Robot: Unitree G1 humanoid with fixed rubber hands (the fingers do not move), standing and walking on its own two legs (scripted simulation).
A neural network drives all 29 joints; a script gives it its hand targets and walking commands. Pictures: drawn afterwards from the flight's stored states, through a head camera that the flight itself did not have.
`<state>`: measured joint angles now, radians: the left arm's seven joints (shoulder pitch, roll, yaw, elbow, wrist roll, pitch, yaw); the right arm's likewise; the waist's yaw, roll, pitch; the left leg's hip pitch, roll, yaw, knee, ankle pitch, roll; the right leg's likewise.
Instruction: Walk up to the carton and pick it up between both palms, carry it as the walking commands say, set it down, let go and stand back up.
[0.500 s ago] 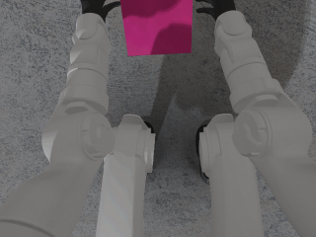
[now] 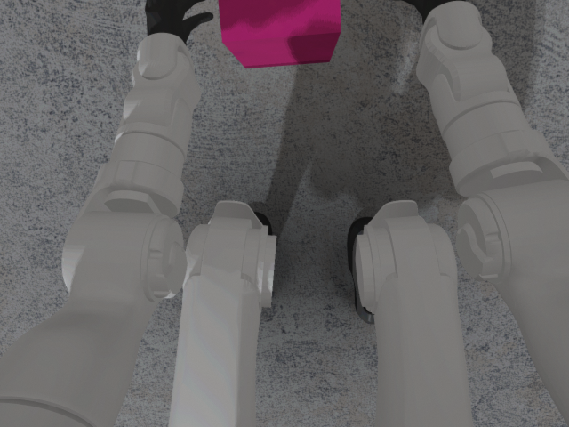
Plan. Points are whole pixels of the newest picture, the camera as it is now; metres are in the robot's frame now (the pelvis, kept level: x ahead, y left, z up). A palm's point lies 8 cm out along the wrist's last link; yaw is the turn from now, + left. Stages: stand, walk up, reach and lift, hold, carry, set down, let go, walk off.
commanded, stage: set down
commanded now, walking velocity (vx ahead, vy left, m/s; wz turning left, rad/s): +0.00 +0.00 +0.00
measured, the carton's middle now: out of the picture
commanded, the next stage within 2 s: let go in 1.18 s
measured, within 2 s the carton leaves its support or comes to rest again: neither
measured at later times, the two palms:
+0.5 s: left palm out of the picture +0.51 +0.17 -0.02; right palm out of the picture +0.53 -0.13 -0.02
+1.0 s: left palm out of the picture +0.50 +0.17 +0.13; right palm out of the picture +0.53 -0.14 +0.13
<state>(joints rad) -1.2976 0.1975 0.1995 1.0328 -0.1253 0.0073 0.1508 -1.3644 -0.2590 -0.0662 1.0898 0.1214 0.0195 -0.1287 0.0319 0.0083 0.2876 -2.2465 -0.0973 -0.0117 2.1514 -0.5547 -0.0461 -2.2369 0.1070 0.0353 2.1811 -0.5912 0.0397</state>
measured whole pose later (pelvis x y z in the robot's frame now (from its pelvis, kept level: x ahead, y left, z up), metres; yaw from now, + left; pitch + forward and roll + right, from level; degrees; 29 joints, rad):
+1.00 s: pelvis +0.04 +0.00 +0.24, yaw -1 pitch +43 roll +0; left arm -0.89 0.05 0.32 0.70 0.06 0.10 0.13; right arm -0.98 -0.10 -0.26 0.80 -0.09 0.10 -0.10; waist 0.04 -0.02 -0.07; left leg -1.64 -0.07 -0.06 1.30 -0.40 -0.03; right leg -1.63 0.08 0.07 1.31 -0.43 0.02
